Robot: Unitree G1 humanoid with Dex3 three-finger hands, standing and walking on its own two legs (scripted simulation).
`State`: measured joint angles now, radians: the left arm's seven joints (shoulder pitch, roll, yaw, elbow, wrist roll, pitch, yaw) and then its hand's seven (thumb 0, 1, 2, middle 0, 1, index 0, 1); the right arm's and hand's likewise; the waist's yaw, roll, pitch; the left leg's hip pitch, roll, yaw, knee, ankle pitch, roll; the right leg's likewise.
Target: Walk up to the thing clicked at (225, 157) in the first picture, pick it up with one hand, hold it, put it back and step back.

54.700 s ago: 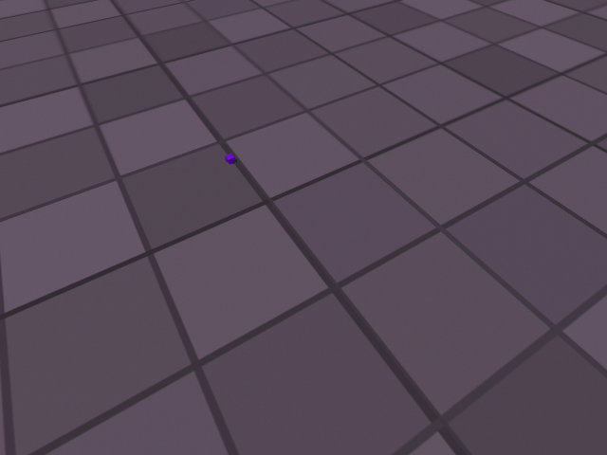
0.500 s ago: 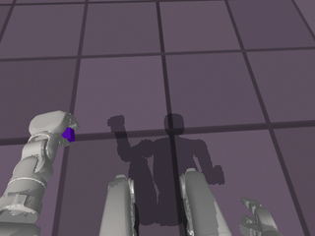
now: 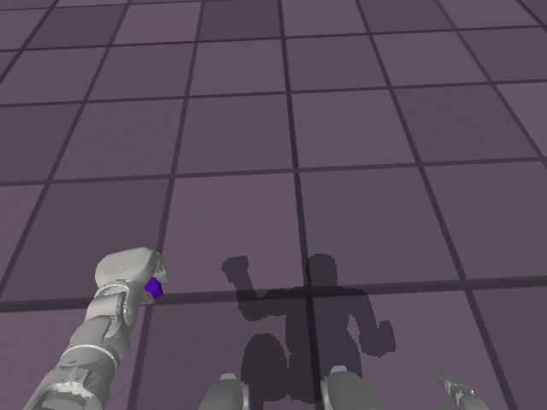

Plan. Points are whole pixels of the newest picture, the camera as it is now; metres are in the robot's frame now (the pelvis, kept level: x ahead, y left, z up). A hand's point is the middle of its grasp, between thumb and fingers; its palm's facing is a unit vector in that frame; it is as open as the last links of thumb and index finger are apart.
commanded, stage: lift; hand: left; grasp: from above
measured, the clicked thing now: (147, 288) +0.35 +0.24 -0.12
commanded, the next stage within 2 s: hold in 0.22 s
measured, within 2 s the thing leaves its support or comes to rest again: neither
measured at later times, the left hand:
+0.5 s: hand (133, 264) +0.35 +0.22 -0.01, palm faces -0.43 -0.08 -0.90, open 5.3 cm
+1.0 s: hand (125, 260) +0.34 +0.22 +0.02, palm faces -0.43 -0.07 -0.90, open 5.3 cm
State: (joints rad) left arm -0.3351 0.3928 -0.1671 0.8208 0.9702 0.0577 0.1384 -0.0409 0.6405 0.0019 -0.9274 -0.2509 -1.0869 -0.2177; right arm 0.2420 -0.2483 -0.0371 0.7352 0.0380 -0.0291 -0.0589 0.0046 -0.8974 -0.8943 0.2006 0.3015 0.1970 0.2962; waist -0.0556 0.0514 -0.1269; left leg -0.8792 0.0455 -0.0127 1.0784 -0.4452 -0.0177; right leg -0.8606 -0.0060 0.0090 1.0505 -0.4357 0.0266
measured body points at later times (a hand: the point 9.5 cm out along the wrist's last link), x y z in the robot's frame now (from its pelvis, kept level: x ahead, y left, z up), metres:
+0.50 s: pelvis +0.04 +0.00 +0.05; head +0.07 -0.02 +0.50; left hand +0.37 +0.23 +0.04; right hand +0.14 -0.26 -0.08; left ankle +0.04 +0.13 -0.66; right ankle +0.04 -0.14 -0.66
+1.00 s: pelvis +0.04 +0.00 +0.06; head +0.05 -0.02 +0.51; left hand +0.36 +0.22 +0.07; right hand +0.17 -0.26 -0.06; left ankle +0.04 +0.13 -0.66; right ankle +0.04 -0.14 -0.66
